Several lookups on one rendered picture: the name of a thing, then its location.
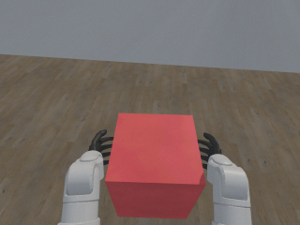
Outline carton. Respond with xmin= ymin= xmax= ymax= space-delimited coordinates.
xmin=105 ymin=112 xmax=206 ymax=219

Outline robot right forearm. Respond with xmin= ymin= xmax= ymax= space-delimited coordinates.
xmin=206 ymin=154 xmax=252 ymax=225

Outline robot right hand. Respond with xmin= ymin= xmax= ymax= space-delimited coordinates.
xmin=197 ymin=132 xmax=222 ymax=170

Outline robot left forearm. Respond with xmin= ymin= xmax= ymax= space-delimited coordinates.
xmin=57 ymin=150 xmax=104 ymax=225

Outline robot left hand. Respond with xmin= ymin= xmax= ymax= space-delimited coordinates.
xmin=88 ymin=129 xmax=114 ymax=165

